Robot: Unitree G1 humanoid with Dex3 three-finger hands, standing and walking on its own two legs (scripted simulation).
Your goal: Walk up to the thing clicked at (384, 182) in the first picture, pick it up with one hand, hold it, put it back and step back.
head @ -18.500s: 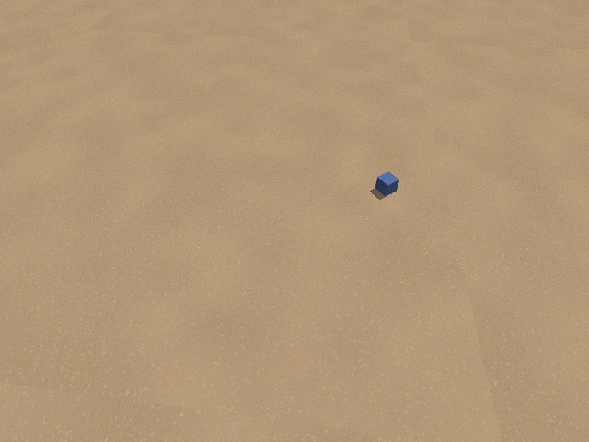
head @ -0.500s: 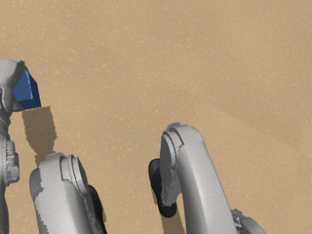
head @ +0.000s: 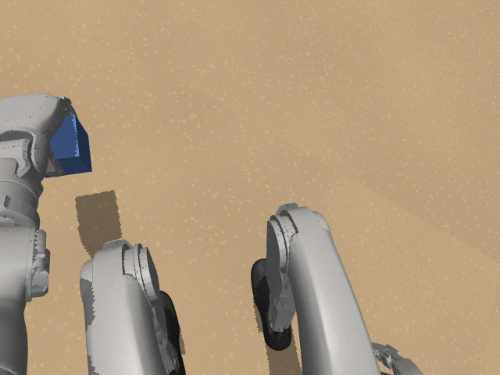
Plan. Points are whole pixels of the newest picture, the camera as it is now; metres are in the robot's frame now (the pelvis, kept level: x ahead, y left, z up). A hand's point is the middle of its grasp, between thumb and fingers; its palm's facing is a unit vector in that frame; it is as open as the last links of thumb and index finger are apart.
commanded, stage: lift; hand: left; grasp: from above
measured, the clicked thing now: (60, 147) +0.51 +0.25 -0.16
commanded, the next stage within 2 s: hold in 1.56 s
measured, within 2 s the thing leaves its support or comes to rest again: neither
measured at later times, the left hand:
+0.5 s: hand out of the picture +0.44 +0.27 +0.01, palm faces -0.44 -0.06 -0.90, open 10.4 cm
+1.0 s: hand out of the picture +0.36 +0.26 +0.20, palm faces -0.43 -0.08 -0.90, open 10.4 cm
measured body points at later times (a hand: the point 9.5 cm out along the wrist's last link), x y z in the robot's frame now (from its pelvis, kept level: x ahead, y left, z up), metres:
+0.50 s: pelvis +0.00 +0.00 +0.10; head +0.18 +0.04 +0.51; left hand +0.45 +0.27 +0.06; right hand +0.10 -0.27 -0.02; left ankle +0.08 +0.12 -0.32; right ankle +0.12 -0.13 -0.32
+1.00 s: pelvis +0.02 +0.00 +0.28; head +0.11 +0.02 +0.72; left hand +0.38 +0.26 +0.25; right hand +0.14 -0.25 +0.15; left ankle +0.08 +0.12 -0.32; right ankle +0.11 -0.13 -0.32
